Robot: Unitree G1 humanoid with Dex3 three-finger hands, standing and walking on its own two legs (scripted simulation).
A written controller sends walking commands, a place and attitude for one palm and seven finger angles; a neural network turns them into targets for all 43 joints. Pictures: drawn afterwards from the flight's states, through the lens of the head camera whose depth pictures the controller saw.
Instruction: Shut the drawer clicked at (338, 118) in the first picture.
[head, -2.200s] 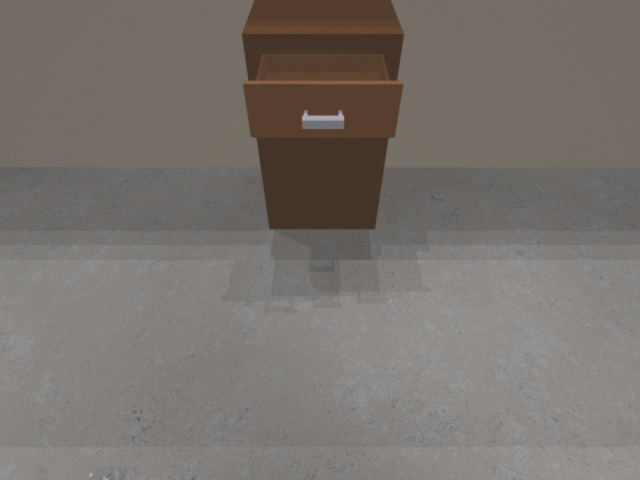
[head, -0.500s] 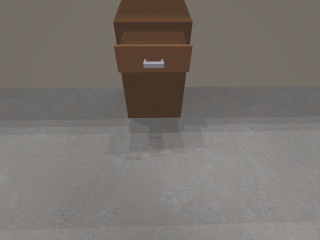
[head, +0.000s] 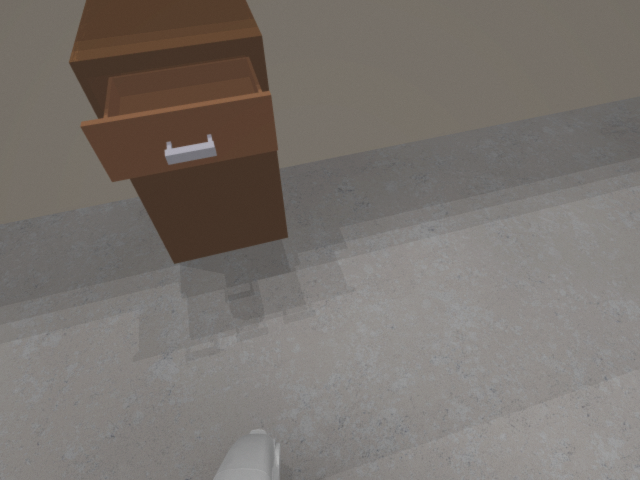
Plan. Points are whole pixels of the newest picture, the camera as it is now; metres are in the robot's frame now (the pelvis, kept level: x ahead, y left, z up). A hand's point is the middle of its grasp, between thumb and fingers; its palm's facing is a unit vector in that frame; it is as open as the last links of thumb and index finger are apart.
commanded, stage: walk to a spot facing it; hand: left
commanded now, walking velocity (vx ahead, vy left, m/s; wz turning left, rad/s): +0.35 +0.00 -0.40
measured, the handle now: (190, 147) +0.80 +0.38 -0.08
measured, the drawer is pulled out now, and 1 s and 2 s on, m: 0.21 0.21 0.21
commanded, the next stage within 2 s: turn to face it in 0.56 s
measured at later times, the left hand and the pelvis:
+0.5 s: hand (203, 358) +0.32 +0.24 -0.17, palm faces -0.21 -0.95 -0.21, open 7.4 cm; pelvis +0.19 +0.06 -0.01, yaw -18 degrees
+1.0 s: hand (273, 306) +0.44 +0.14 -0.18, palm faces -0.32 -0.94 -0.12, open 7.4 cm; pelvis +0.27 +0.03 -0.02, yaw -19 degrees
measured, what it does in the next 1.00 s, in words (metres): walks ahead, turning right: left foot, then right foot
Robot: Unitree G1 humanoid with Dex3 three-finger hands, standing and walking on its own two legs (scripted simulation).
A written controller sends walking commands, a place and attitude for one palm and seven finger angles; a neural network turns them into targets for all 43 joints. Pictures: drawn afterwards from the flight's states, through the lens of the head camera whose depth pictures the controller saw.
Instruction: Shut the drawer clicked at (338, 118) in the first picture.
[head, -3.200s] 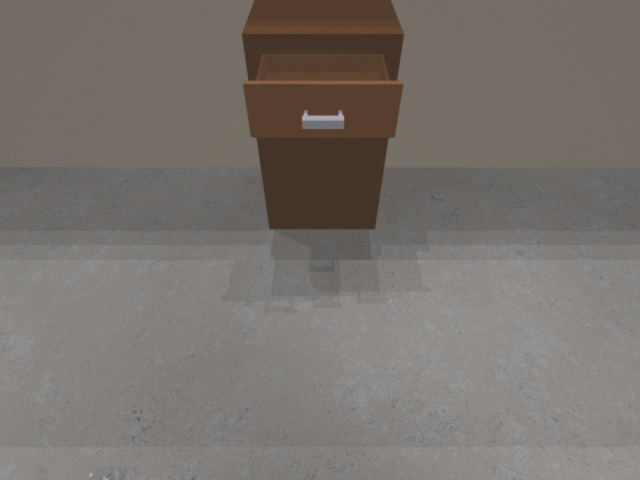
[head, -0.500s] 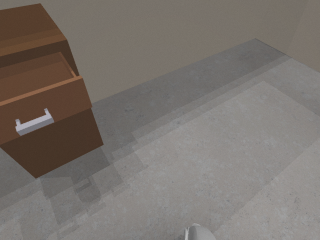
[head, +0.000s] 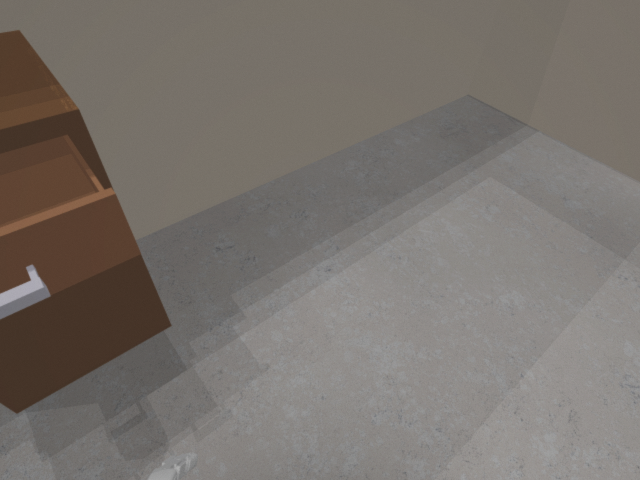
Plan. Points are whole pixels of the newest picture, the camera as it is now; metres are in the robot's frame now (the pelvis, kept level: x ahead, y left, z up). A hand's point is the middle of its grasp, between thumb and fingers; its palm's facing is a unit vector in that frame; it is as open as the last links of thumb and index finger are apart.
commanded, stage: turn to face it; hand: left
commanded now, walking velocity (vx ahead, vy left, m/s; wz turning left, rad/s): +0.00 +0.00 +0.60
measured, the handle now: (1, 294) +0.39 +0.50 -0.06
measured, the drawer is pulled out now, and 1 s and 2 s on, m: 0.21 0.21 0.21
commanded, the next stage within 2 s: take the last steps up to it in 1.02 s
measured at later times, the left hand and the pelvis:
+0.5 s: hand out of the picture -0.02 +0.17 -0.13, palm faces +0.34 -0.89 -0.31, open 7.4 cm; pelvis -0.03 -0.06 +0.01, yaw +18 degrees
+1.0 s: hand out of the picture -0.19 +0.17 -0.16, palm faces +0.58 -0.78 -0.24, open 7.4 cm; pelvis -0.09 -0.02 +0.02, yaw +32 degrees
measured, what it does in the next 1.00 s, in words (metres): steps on the spot, turning left: right foot, then left foot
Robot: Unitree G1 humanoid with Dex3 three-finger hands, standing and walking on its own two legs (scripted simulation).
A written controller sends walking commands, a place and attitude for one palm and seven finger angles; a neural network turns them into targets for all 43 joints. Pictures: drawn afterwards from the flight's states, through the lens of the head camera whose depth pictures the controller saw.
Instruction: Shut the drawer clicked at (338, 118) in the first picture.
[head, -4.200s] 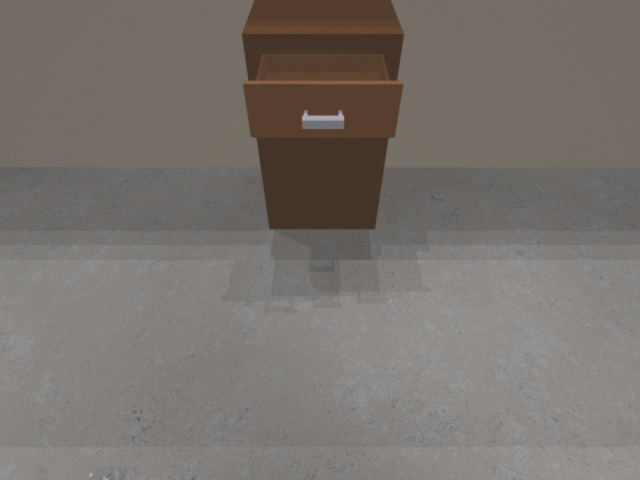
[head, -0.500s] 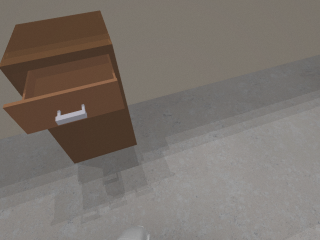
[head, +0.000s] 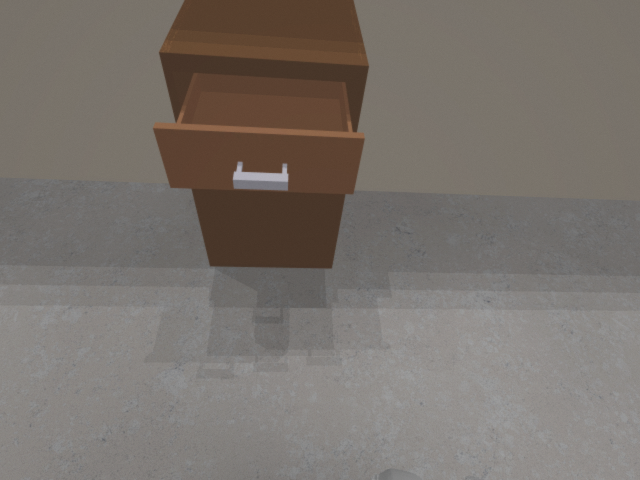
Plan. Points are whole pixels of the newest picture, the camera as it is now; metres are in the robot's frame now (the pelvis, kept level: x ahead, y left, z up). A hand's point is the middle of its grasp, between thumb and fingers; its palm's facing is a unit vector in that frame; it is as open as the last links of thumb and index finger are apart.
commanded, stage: turn to face it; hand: left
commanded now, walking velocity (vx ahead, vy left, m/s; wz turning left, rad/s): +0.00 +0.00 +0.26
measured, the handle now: (261, 174) +0.68 +0.19 -0.08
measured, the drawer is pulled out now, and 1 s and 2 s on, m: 0.21 0.21 0.21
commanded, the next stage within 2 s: take the last steps up to it in 0.02 s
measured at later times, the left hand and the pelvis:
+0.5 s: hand out of the picture -0.02 +0.13 -0.16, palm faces +0.15 -0.97 -0.20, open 7.3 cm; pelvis +0.02 -0.03 +0.01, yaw +5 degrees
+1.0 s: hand (183, 456) +0.17 +0.21 -0.17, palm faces +0.13 -0.98 -0.17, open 7.4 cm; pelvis +0.16 +0.02 +0.00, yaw +3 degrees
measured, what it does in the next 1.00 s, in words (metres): walks ahead: right foot, then left foot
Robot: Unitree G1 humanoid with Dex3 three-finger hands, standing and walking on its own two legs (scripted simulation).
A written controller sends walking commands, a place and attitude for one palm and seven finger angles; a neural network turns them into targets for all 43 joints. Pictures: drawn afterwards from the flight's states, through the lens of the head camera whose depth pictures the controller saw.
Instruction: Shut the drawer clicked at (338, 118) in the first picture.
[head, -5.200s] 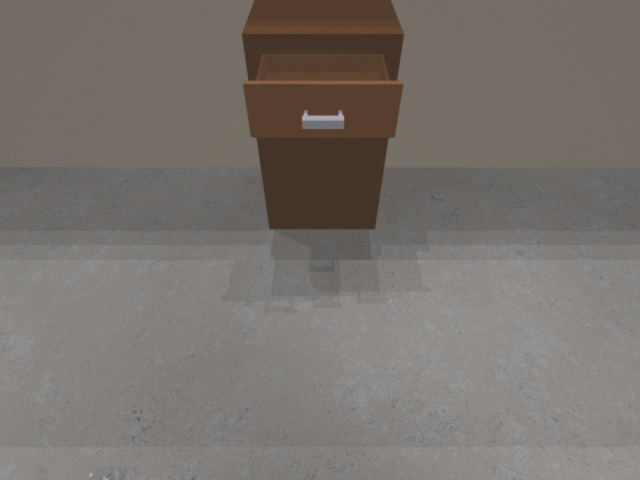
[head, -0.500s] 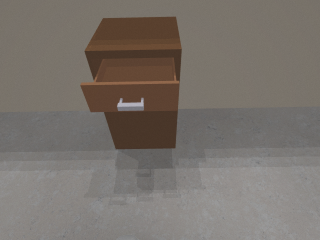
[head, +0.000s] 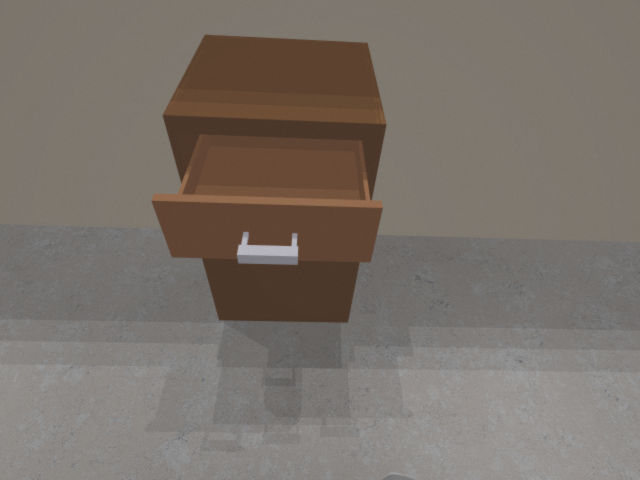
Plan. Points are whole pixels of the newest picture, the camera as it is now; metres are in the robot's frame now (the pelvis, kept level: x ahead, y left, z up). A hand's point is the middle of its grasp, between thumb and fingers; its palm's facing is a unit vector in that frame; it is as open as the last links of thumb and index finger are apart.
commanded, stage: take the last steps up to it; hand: left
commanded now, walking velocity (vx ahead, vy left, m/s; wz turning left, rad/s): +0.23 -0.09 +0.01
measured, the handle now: (269, 246) +0.53 +0.14 -0.08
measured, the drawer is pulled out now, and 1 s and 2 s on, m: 0.21 0.21 0.21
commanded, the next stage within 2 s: come to a stop and stand still in 0.24 s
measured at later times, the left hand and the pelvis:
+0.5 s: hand out of the picture +0.15 +0.11 -0.18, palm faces +0.08 -0.98 -0.18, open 7.3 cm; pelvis +0.15 -0.05 -0.01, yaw +1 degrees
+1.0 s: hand (234, 462) +0.18 +0.14 -0.18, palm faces +0.03 -0.96 -0.26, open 7.4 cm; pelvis +0.15 -0.05 -0.02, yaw +0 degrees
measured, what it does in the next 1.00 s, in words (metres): walks ahead: right foot, then left foot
